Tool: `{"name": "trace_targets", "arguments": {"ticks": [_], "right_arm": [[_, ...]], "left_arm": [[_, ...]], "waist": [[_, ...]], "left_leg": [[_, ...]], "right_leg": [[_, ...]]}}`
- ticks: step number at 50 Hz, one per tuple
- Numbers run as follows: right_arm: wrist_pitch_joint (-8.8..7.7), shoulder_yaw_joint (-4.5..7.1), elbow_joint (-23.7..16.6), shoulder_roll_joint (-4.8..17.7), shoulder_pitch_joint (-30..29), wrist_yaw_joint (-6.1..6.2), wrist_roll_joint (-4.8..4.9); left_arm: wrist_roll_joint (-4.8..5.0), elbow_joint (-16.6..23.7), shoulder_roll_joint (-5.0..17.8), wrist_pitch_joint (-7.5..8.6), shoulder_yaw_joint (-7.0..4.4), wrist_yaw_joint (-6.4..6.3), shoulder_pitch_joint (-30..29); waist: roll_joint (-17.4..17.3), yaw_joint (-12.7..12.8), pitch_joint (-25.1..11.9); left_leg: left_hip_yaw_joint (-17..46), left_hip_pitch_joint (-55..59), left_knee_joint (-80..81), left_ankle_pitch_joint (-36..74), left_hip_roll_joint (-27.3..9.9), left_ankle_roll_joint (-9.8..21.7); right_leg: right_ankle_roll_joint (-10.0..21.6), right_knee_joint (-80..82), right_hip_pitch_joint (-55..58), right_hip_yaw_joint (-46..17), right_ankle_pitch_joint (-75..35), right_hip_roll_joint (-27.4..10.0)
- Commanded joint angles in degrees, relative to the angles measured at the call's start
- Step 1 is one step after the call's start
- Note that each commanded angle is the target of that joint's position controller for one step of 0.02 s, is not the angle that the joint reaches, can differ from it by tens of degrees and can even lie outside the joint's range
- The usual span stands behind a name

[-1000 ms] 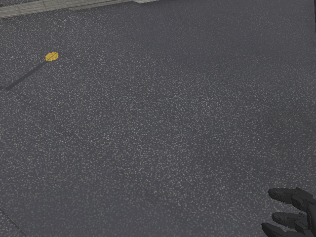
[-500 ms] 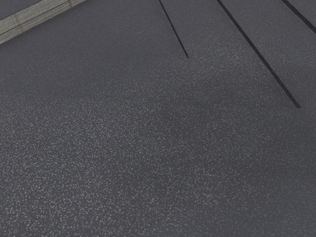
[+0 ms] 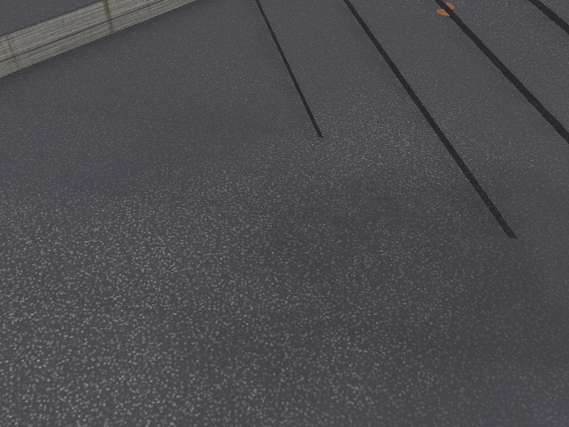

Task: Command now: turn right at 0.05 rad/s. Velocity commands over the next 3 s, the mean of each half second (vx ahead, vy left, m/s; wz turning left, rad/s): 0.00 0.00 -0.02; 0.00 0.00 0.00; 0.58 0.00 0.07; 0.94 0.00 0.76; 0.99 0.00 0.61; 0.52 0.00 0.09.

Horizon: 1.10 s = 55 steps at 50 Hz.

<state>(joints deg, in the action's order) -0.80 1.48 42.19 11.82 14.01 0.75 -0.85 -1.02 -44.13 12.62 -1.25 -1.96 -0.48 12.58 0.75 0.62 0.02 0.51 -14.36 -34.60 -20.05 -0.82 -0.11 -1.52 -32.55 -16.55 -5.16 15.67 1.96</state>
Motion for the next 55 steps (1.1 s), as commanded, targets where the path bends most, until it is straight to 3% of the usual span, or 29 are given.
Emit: {"name": "trace_targets", "arguments": {"ticks": [1, 9, 27, 50, 51, 52, 53, 54, 55], "right_arm": [[-0.9, 1.22, -3.6, 6.6, -0.3, 0.15, 0.01], [-1.43, 0.9, -1.6, 6.0, 1.2, -0.12, 0.55], [-0.92, 0.92, 6.9, 6.2, 3.7, 0.0, 0.81], [-0.22, -0.04, 14.4, 5.1, 6.8, 0.44, 0.9], [0.01, 0.36, 15.3, 6.0, 8.7, 0.72, 1.15], [0.2, 1.51, 15.5, 9.4, 10.5, 0.97, 2.04], [0.03, 2.56, 15.8, 12.6, 14.1, 1.11, 2.64], [-0.93, 3.31, 15.3, 14.6, 14.1, 1.36, 2.4], [-2.33, 2.79, 13.9, 12.8, 10.9, 1.45, 1.4]], "left_arm": [[0.15, 2.4, 4.8, 0.36, -1.61, -0.61, -1.6], [0.37, -3.2, 5.1, 0.28, -2.21, -1.79, 1.5], [0.88, -13.4, 5.0, -0.16, -2.5, -3.04, 3.0], [1.12, -19.6, 3.5, 0.17, -1.17, -3.1, 4.5], [1.38, -20.1, 2.8, 0.08, -1.07, -3.2, 5.7], [1.92, -19.5, 3.0, 0.24, -1.25, -3.09, 4.6], [2.06, -16.8, 3.6, 1.06, -1.3, -2.7, 0.0], [2.83, -12.8, 3.8, 2.52, -1.11, -2.07, -6.7], [3.31, -10.7, 3.7, 4.11, -1.18, -1.51, -9.9]], "waist": [[-4.9, 0.1, 0.8], [-1.5, -0.1, -0.3], [-1.7, -0.2, 1.4], [-1.0, -0.7, 3.3], [-2.4, -1.2, 0.7], [-5.9, -2.7, 2.1], [-10.5, -5.0, 5.8], [-13.6, -6.4, 11.7], [-10.3, -5.1, 14.8]], "left_leg": [[5.5, -3.4, 10.2, 7.0, -4.7, 2.9], [4.7, 0.2, 9.9, 13.7, -3.7, 3.4], [3.8, 2.5, 12.1, 18.8, -2.2, 3.2], [3.0, 2.7, 13.0, 15.1, -0.9, 2.8], [3.4, 4.4, 14.5, 0.2, -0.5, 3.8], [9.0, 4.7, 17.9, -20.6, -3.5, 6.8], [21.2, 4.9, 24.6, -36.7, -11.6, 11.3], [34.0, 3.0, 31.5, -39.5, -20.4, 16.2], [36.5, 3.9, 32.4, -32.2, -22.8, 17.3]], "right_leg": [[0.5, 4.0, 2.9, -2.0, -5.7, -2.1], [-0.5, 4.9, 5.2, -2.4, -10.7, -2.9], [-1.1, 6.8, 7.3, -1.1, -12.8, -3.5], [-1.1, 8.4, 5.9, 0.6, -10.9, -3.3], [-0.7, 5.2, 5.6, 3.8, -1.0, -0.8], [-0.2, -1.7, 0.0, 7.1, 11.0, 1.8], [0.5, -10.4, -9.5, 8.2, 15.2, 1.3], [1.8, -20.1, -19.2, 4.4, 14.4, -3.4], [2.8, -25.6, -25.7, 1.4, 11.6, -6.7]]}}
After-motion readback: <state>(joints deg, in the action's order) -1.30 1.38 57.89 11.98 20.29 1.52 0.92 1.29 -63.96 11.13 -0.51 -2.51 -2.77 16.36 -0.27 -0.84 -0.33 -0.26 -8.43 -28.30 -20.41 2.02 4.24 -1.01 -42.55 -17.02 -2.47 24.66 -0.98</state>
